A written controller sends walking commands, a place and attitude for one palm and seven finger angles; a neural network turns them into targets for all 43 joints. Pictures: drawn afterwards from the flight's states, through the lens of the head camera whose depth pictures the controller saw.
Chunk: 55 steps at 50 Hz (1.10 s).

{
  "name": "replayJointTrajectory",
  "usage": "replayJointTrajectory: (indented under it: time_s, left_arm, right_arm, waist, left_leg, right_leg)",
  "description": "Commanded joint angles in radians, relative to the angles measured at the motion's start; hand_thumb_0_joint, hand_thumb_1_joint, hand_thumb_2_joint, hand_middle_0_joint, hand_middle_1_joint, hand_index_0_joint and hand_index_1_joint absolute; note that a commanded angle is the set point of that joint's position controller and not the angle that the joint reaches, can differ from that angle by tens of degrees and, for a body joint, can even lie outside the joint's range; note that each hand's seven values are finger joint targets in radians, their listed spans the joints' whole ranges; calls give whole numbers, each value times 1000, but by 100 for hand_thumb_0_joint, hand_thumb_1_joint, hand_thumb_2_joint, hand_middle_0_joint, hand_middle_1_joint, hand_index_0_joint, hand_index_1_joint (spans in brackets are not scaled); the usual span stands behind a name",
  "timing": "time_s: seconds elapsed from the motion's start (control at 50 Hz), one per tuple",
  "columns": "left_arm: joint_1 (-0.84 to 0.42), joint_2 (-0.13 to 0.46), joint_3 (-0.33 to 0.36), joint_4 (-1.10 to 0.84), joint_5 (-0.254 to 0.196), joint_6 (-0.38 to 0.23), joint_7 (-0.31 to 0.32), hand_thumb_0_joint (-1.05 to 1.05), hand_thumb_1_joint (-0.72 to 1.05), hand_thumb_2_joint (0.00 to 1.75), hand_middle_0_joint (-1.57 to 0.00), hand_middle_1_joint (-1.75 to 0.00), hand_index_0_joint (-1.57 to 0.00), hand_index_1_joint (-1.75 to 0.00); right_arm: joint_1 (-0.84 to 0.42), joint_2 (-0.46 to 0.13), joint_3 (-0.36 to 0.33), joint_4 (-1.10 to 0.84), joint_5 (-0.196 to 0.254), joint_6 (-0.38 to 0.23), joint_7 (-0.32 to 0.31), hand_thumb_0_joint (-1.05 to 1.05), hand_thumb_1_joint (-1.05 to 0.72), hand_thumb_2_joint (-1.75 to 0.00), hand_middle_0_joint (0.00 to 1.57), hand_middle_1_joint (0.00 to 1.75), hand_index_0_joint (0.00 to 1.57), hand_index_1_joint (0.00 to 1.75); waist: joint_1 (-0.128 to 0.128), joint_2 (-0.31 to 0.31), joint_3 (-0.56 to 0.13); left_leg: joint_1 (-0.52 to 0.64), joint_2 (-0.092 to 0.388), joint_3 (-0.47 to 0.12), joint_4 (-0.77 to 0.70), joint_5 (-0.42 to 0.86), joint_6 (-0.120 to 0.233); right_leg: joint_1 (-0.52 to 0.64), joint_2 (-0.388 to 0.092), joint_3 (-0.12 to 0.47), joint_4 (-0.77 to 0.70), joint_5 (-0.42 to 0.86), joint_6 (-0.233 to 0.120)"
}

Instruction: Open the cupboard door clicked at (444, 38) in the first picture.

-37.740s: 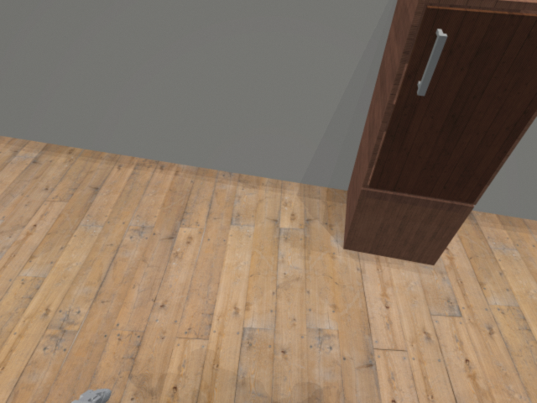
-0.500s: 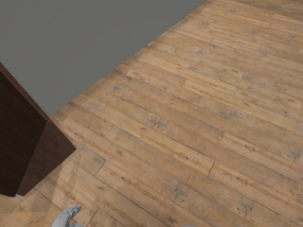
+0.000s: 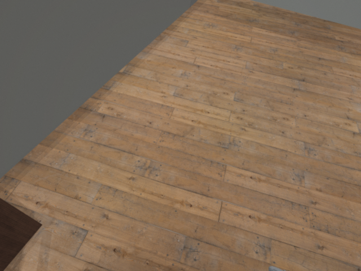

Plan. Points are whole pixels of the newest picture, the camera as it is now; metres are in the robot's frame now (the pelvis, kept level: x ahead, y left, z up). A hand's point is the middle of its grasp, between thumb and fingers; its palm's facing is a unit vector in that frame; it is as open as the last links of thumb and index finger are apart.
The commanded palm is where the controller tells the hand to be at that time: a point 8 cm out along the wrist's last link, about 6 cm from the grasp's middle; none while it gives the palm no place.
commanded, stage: walk to a spot facing it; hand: left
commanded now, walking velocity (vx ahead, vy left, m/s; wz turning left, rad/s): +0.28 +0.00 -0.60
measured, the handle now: out of the picture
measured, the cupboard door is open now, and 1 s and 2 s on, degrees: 38 38 38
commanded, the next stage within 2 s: turn to face it in 0.90 s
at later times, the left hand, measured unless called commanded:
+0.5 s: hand (169, 183) +0.38 +0.06 -0.17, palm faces -0.32 -0.92 -0.22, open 7.4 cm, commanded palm none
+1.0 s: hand (182, 148) +0.53 +0.02 -0.18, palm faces -0.41 -0.89 -0.17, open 7.4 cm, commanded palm none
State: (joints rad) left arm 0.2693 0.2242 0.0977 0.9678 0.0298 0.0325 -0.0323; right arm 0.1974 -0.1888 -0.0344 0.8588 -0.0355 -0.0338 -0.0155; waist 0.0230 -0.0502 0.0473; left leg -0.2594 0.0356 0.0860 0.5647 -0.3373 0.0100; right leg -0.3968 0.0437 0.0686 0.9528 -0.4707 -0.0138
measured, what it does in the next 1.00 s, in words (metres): walks ahead, turning right: right foot, then left foot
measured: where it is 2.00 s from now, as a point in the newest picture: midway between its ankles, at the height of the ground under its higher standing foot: (224, 187)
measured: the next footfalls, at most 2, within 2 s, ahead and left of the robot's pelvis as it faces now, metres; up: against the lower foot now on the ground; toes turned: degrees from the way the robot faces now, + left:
right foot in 0.38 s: +0.26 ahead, -0.15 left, +0.00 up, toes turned -21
left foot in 0.92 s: +0.60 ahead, -0.11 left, +0.00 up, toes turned -22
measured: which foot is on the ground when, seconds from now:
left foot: down 0.00-0.38, up 0.40-0.90, down 0.92-1.00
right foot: up 0.00-0.36, down 0.38-0.90, up 0.92-1.00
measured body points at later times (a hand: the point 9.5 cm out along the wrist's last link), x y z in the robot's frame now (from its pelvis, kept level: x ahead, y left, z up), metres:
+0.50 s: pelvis +0.20 -0.09 -0.01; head +0.26 -0.11 +0.44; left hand +0.39 +0.11 -0.15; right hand +0.09 -0.30 -0.16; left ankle +0.14 +0.09 -0.62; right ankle +0.22 -0.14 -0.73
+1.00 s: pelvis +0.49 -0.16 -0.01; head +0.53 -0.16 +0.44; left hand +0.55 +0.07 -0.17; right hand +0.50 -0.42 -0.13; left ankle +0.56 -0.09 -0.73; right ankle +0.29 -0.17 -0.62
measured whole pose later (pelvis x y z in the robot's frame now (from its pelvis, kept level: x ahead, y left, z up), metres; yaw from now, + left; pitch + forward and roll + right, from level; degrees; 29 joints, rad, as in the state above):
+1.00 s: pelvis +0.49 -0.16 -0.01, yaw -32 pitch +2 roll +0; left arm 0.40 0.18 0.06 1.07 0.01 -0.03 0.00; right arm 0.09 -0.16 -0.01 0.88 -0.03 -0.07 -0.01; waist 0.05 -0.05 0.06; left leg -0.38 0.04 0.17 0.65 -0.30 0.05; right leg -0.33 0.05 0.03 1.27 -0.45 -0.03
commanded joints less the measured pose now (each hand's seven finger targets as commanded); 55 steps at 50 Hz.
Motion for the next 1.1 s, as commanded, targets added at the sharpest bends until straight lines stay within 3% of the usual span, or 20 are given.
replayJointTrajectory:
  time_s: [0.0,0.06,0.18,0.24,0.28,0.32,0.34,0.36,0.38,0.42,0.5,0.76,0.8,0.84,0.86,0.88,0.9,0.92,0.98,1.08]
  left_arm:
    - [-132,60,14,-129,10,-42,-24,0,90,90,-20,-30,-20,-30]
    - [-111,18,-4,-116,1,-35,-29,0,90,90,-20,-30,-20,-30]
    - [-283,-13,-27,-161,-3,-34,-38,0,90,90,-20,-30,-20,-30]
    - [-270,8,-27,-157,-6,-39,-34,0,90,90,-20,-30,-20,-30]
    - [-168,35,-14,-128,-8,-42,-27,0,90,90,-20,-30,-20,-30]
    - [119,97,12,-50,-4,-59,-16,0,90,90,-20,-30,-20,-30]
    - [239,210,39,-19,2,-68,-4,0,90,90,-20,-30,-20,-30]
    - [252,296,55,-17,-19,-68,12,0,90,90,-20,-30,-20,-30]
    - [164,293,53,-40,-33,-63,27,0,90,90,-20,-30,-20,-30]
    - [-20,178,11,-82,-29,-68,35,0,90,90,-20,-30,-20,-30]
    - [-61,117,-9,-76,-14,-101,30,0,90,90,-20,-30,-20,-30]
    - [180,90,-17,28,-13,-122,49,0,90,90,-20,-30,-20,-30]
    - [167,108,-15,26,-12,-121,52,0,90,90,-20,-30,-20,-30]
    - [129,131,-6,19,-15,-122,55,0,90,90,-20,-30,-20,-30]
    - [101,135,-1,6,-28,-125,54,0,90,90,-20,-30,-20,-30]
    - [142,78,-6,-12,-47,-126,43,0,90,90,-20,-30,-20,-30]
    - [134,55,-18,-28,-48,-135,40,0,90,90,-20,-30,-20,-30]
    - [90,81,-10,-38,-34,-123,44,0,90,90,-20,-30,-20,-30]
    - [35,10,-13,-36,-8,-75,18,0,90,90,-20,-30,-20,-30]
    - [96,-62,-44,4,-7,-44,21,0,90,90,-20,-30,-20,-30]
  right_arm:
    - [165,-146,-28,-10,1,-27,-23,0,-90,-90,20,30,20,30]
    - [243,-130,-18,30,10,-40,-30,0,-90,-90,20,30,20,30]
    - [328,-130,-17,83,-1,-37,-25,0,-90,-90,20,30,20,30]
    - [335,-153,-22,102,-1,-31,-21,0,-90,-90,20,30,20,30]
    - [296,-190,-29,97,5,-31,-21,0,-90,-90,20,30,20,30]
    - [194,-226,-32,67,20,-32,-14,0,-90,-90,20,30,20,30]
    - [196,-165,-24,43,40,-32,3,0,-90,-90,20,30,20,30]
    - [181,-102,-18,6,50,-32,-1,0,-90,-90,20,30,20,30]
    - [124,-123,-23,1,43,-25,0,0,-90,-90,20,30,20,30]
    - [101,-103,-31,17,29,-12,4,0,-90,-90,20,30,20,30]
    - [183,-66,-26,67,11,20,11,0,-90,-90,20,30,20,30]
    - [-229,-60,-21,-53,22,-13,30,0,-90,-90,20,30,20,30]
    - [-213,-57,-21,-51,22,-19,26,0,-90,-90,20,30,20,30]
    - [-5,-100,-35,16,16,-26,7,0,-90,-90,20,30,20,30]
    - [166,-158,-48,58,9,-30,-3,0,-90,-90,20,30,20,30]
    - [289,-271,-76,79,-11,-40,-11,0,-90,-90,20,30,20,30]
    - [320,-284,-68,80,2,-32,-18,0,-90,-90,20,30,20,30]
    - [231,-241,-56,61,11,-24,-16,0,-90,-90,20,30,20,30]
    - [124,-102,-16,51,8,-49,-27,0,-90,-90,20,30,20,30]
    - [125,-98,-4,108,15,-48,-21,0,-90,-90,20,30,20,30]
  waist:
    - [-56,204,54]
    - [-54,222,-14]
    - [-86,207,53]
    - [-67,222,47]
    - [-4,230,-4]
    - [148,185,-133]
    - [199,-30,-236]
    - [162,-205,-279]
    - [124,-102,-152]
    - [14,15,13]
    - [-70,-7,-1]
    - [30,-67,17]
    - [-1,-76,5]
    - [-97,-56,-97]
    - [-175,-27,-194]
    - [-195,218,-341]
    - [-170,273,-394]
    - [-125,132,-258]
    - [-47,175,-9]
    - [6,235,-57]
  left_leg:
    - [206,304,-226,-338,244,46]
    - [317,249,-35,-260,669,-5]
    - [343,271,80,-291,649,47]
    - [337,287,149,-220,889,49]
    - [320,311,165,-105,1112,45]
    - [176,267,205,231,1074,-1]
    - [-118,154,212,572,528,-41]
    - [-387,-2,88,916,-255,-78]
    - [-474,64,-80,955,-186,-43]
    - [-362,141,-95,822,-16,-51]
    - [-265,128,-75,608,62,-71]
    - [-466,33,-13,237,110,-58]
    - [-315,-27,33,123,71,-36]
    - [-3,-82,69,-19,159,-11]
    - [294,4,-2,-45,318,20]
    - [567,338,-410,-22,502,162]
    - [588,517,-609,-129,765,267]
    - [446,516,-505,-148,749,278]
    - [94,368,-209,-232,710,148]
    - [49,188,29,-223,916,100]
  right_leg:
    - [-346,-115,-37,281,157,26]
    - [-360,-95,-94,275,206,27]
    - [-343,-102,-172,-43,271,8]
    - [-182,-43,-241,-208,220,-34]
    - [-22,-4,-253,-231,182,-74]
    - [363,24,-251,-348,246,-118]
    - [662,-188,55,-434,234,-210]
    - [723,-450,592,-596,340,-308]
    - [605,-458,552,-671,191,-302]
    - [207,-369,342,-736,116,-214]
    - [102,-245,124,-752,344,-162]
    - [525,-237,156,-618,1030,-157]
    - [483,-227,150,-552,1218,-145]
    - [398,-179,117,-360,1291,-104]
    - [220,-154,98,-184,1087,-72]
    - [-61,-4,-4,187,491,-17]
    - [-164,32,-2,482,-65,-19]
    - [-214,-59,26,549,-35,-20]
    - [-210,-130,-11,476,118,28]
    - [-32,-105,-109,-4,240,30]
